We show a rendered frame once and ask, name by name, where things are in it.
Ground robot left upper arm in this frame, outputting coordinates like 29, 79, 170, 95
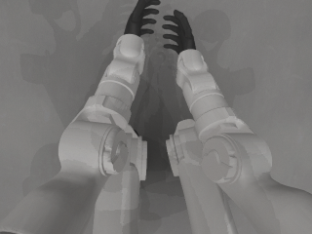
0, 120, 129, 234

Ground robot left hand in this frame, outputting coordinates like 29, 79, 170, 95
124, 0, 161, 37

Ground robot left forearm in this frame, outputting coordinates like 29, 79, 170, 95
58, 34, 145, 156

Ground robot left shin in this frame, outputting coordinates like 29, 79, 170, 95
124, 124, 138, 138

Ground robot right hand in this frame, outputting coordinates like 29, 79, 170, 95
162, 10, 196, 54

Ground robot right upper arm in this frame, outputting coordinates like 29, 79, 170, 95
201, 133, 312, 234

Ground left robot thigh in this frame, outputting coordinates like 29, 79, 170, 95
93, 133, 147, 234

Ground robot right forearm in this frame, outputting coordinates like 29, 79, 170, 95
175, 49, 256, 142

